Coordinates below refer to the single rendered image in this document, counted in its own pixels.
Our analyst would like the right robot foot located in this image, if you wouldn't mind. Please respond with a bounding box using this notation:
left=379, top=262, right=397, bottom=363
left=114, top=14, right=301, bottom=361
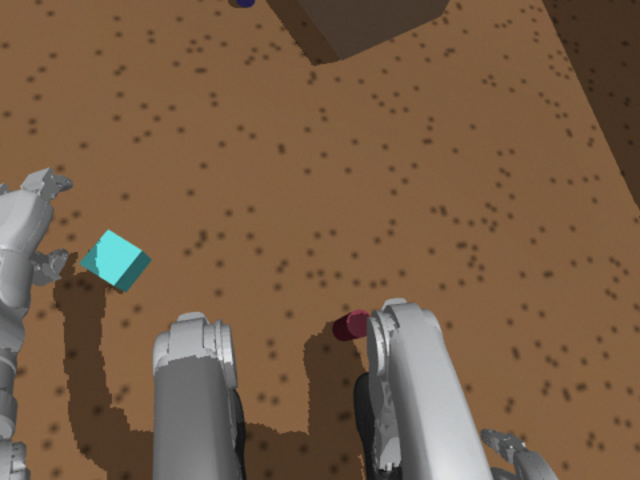
left=353, top=372, right=403, bottom=480

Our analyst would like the left robot hand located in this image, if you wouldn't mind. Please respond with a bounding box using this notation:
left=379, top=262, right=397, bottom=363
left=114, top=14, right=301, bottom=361
left=0, top=167, right=73, bottom=287

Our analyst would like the right robot hand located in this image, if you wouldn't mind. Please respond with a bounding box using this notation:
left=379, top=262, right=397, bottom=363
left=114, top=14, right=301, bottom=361
left=480, top=429, right=559, bottom=480

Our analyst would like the left robot arm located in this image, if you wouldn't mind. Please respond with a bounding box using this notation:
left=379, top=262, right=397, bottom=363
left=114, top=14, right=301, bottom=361
left=0, top=249, right=34, bottom=480

